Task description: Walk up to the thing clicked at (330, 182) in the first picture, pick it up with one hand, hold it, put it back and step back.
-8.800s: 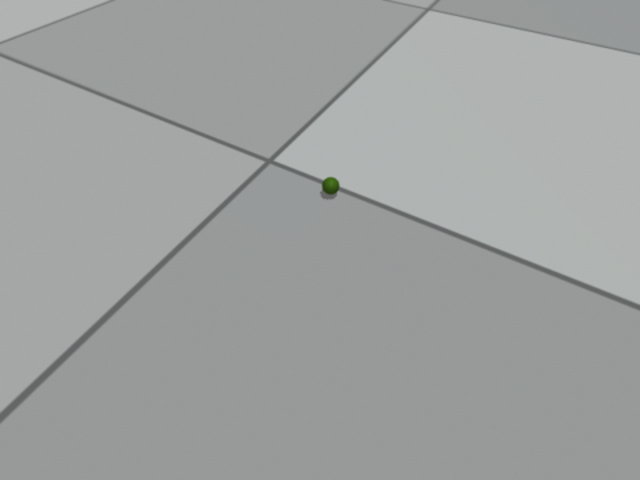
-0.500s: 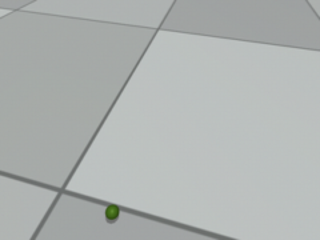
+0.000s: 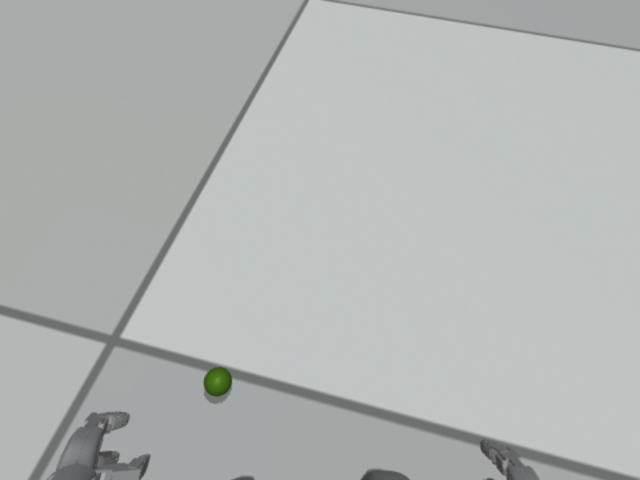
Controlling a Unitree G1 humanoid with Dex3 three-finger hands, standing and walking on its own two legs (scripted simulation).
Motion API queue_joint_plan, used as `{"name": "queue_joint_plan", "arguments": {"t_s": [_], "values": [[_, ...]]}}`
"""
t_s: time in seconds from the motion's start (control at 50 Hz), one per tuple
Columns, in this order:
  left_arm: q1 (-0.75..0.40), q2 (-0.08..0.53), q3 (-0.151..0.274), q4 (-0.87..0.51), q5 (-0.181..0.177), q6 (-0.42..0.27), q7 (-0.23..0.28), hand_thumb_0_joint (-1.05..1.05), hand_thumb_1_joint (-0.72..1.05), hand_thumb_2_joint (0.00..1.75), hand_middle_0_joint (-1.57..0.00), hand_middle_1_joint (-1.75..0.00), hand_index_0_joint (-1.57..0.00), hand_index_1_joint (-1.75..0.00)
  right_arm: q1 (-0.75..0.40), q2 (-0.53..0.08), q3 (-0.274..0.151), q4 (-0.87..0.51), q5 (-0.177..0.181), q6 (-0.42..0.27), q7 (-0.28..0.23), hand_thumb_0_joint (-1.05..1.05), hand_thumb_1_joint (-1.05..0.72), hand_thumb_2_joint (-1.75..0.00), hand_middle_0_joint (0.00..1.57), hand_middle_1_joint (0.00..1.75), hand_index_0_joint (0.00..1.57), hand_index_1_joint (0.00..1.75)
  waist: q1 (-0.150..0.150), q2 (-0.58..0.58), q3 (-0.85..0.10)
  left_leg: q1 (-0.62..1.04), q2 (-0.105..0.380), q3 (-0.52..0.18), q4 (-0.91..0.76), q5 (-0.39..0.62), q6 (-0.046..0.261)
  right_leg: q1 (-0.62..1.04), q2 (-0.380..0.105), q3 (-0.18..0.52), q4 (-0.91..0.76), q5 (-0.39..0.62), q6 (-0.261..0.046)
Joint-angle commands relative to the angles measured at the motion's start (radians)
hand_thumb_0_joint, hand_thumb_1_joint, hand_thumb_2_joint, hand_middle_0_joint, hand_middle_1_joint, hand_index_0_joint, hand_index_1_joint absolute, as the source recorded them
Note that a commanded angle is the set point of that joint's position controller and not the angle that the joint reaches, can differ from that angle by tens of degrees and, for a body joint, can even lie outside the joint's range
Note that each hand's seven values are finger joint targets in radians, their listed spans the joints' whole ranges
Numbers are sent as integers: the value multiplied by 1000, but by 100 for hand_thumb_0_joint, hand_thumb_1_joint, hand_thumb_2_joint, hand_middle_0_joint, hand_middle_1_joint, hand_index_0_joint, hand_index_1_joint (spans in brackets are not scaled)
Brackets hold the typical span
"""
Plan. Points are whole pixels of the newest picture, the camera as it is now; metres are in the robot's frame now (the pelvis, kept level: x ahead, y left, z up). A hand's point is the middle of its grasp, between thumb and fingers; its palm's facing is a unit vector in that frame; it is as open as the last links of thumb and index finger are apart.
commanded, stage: rise first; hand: left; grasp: from above
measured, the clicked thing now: (217, 381) +0.41 +0.26 -0.72
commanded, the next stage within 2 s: none
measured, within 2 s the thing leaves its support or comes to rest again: neither
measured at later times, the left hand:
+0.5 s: hand out of the picture +0.13 +0.27 -0.22, palm faces -0.19 -0.85 -0.49, open 14.0 cm
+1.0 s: hand (164, 429) +0.25 +0.30 -0.42, palm faces -0.44 -0.39 -0.81, open 14.1 cm
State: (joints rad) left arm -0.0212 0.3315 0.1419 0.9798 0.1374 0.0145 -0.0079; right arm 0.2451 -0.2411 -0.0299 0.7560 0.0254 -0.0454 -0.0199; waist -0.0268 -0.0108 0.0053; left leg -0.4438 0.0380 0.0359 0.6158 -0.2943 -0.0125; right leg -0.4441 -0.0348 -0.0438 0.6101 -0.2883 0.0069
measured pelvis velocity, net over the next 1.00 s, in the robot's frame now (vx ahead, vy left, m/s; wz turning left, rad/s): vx -0.07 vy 0.00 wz -0.02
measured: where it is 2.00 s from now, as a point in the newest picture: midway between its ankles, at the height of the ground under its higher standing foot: outside the picture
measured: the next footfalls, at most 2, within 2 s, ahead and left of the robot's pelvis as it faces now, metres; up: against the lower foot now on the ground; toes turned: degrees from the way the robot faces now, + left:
none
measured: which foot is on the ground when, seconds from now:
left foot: down 0.00-1.00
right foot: down 0.00-1.00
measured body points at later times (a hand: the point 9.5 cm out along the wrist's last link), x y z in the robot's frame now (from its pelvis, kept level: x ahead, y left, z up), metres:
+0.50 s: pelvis -0.01 +0.01 -0.08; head +0.09 +0.02 +0.36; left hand +0.14 +0.31 -0.19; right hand +0.17 -0.24 -0.16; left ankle +0.01 +0.13 -0.73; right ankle +0.01 -0.13 -0.73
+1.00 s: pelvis -0.07 +0.00 -0.28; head +0.13 +0.01 +0.12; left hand +0.27 +0.31 -0.38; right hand +0.10 -0.27 -0.41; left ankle +0.00 +0.13 -0.73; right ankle +0.01 -0.13 -0.73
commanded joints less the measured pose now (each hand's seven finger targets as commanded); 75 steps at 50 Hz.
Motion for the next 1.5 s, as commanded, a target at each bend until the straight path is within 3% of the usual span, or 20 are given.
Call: {"name": "queue_joint_plan", "arguments": {"t_s": [0.0,0.06,0.12,0.3,0.38,0.46,0.52,0.62,0.68,0.7,0.78,0.86,0.92,0.98,1.08,1.18,1.28,1.3,1.36,1.48], "values": [[17,194,51,-143,35,41,27,0,-41,102,-6,-108,-6,-108,-10,-179,-65,-172,0,-47,-5,0,-89,-90,20,30,20,30,23,17,-215,7,-40,-9,23,166,14,19,39,-10,14,127,-26],[46,156,41,-192,51,43,31,0,-53,101,-7,-108,-7,-108,10,-167,-68,-193,-8,-69,-4,0,-88,-89,20,30,20,30,11,23,-236,-54,-33,-14,103,129,12,-73,41,-10,97,85,-25],[83,172,56,-297,66,38,32,0,-56,100,-8,-109,-8,-109,15,-165,-73,-218,-10,-91,-6,0,-89,-90,20,30,20,30,9,43,-285,-102,-27,-25,172,129,13,-129,38,-8,174,82,-27],[212,171,57,-534,130,96,36,0,-55,101,-8,-107,-7,-107,-18,-152,-71,-284,-13,-126,-16,0,-87,-89,20,30,20,30,3,77,-321,-230,-18,-44,299,45,14,-276,35,2,296,4,-24],[262,170,58,-592,144,123,37,0,-54,99,-8,-108,-8,-107,-35,-149,-69,-299,-14,-145,-19,0,-89,-90,20,30,20,30,4,80,-343,-273,-15,-54,361,61,15,-341,34,0,359,4,-26],[156,176,41,-584,182,114,44,0,-54,99,-8,-108,-8,-108,-43,-149,-59,-301,-16,-167,-22,0,-89,-90,20,30,20,30,-36,51,-316,-400,-20,-44,451,-44,25,-440,31,10,412,-58,-20],[95,210,53,-512,255,66,48,0,-53,99,-8,-107,-8,-107,-64,-154,-56,-287,-22,-188,-14,0,-88,-89,20,30,20,30,-27,68,-363,-496,-25,-48,559,-51,23,-557,29,13,536,-73,-25],[-7,233,29,-456,373,-44,71,0,-53,100,-7,-107,-7,-108,-73,-183,-71,-260,-20,-211,12,0,-85,-89,20,30,20,30,-23,106,-503,-629,-28,-64,724,-20,15,-748,25,16,743,-58,-29],[-35,268,35,-443,444,-93,103,0,-53,100,-7,-109,-7,-109,-76,-195,-81,-240,-18,-207,27,0,-85,-89,20,30,20,30,-2,120,-600,-681,-29,-70,817,29,16,-832,25,15,841,-26,-33],[-56,303,63,-440,462,-103,117,0,-53,100,-7,-109,-7,-109,-79,-204,-89,-237,-17,-203,31,0,-86,-89,20,30,20,30,10,118,-624,-698,-29,-73,839,31,15,-857,25,13,870,-29,-34],[-167,328,57,-395,543,-117,154,0,-54,101,-6,-109,-6,-109,-72,-215,-101,-197,-18,-182,46,0,-87,-89,20,30,20,30,11,127,-701,-764,-25,-86,933,49,13,-963,25,1,971,-28,-39],[-356,389,58,-320,623,-139,181,0,-56,101,-6,-108,-6,-107,-57,-220,-109,-167,-25,-163,53,0,-88,-90,20,30,20,30,-6,80,-729,-933,-31,-66,1044,-81,26,-1026,25,6,1023,-107,-33],[-467,456,80,-274,676,-164,202,0,-56,102,-6,-106,-7,-106,-41,-218,-108,-151,-31,-151,54,0,-90,-90,20,30,20,30,3,72,-780,-1020,-38,-47,1100,-174,31,-1035,26,10,1050,-178,-31],[-575,478,64,-213,709,-186,210,0,-56,102,-7,-106,-7,-106,-29,-216,-108,-138,-39,-137,55,0,-90,-90,20,30,20,30,-20,40,-783,-1111,-41,-34,1153,-244,41,-1055,28,12,1062,-251,-26],[-670,545,64,-87,780,-222,217,0,-57,104,-6,-105,-6,-105,6,-216,-101,-93,-53,-114,61,0,-90,-90,20,30,20,30,-27,49,-758,-1207,-44,-35,1219,-316,48,-1139,35,2,1117,-336,-30],[-795,594,57,-49,855,-268,244,0,-59,106,-8,-100,-5,-103,17,-231,-93,-73,-67,-91,69,0,-90,-90,20,30,20,30,-45,138,-715,-1220,-38,-64,1238,-392,42,-1274,39,-31,1195,-378,-39],[-844,617,56,4,928,-290,298,0,-59,107,-7,-97,-5,-100,21,-242,-82,-59,-84,-61,86,0,-90,-90,20,30,20,30,-51,182,-726,-1203,-35,-76,1287,-326,37,-1340,36,-55,1267,-309,-44],[-839,615,57,51,947,-289,307,0,-58,107,-7,-98,-4,-100,33,-239,-76,-50,-89,-55,88,0,-90,-91,20,30,20,30,-67,179,-719,-1216,-35,-81,1297,-323,37,-1361,37,-62,1282,-306,-44],[-926,622,42,20,984,-294,329,0,-57,105,-7,-98,-5,-100,31,-254,-82,-51,-98,-41,97,0,-90,-91,20,30,20,30,-69,232,-736,-1186,-32,-94,1305,-306,30,-1414,34,-70,1320,-288,-47],[-932,618,34,113,1043,-287,358,0,-57,104,-7,-99,-5,-100,59,-266,-80,-29,-116,-23,115,0,-90,-91,20,30,20,30,-94,254,-736,-1179,-32,-106,1344,-247,26,-1456,30,-85,1375,-239,-43]]}}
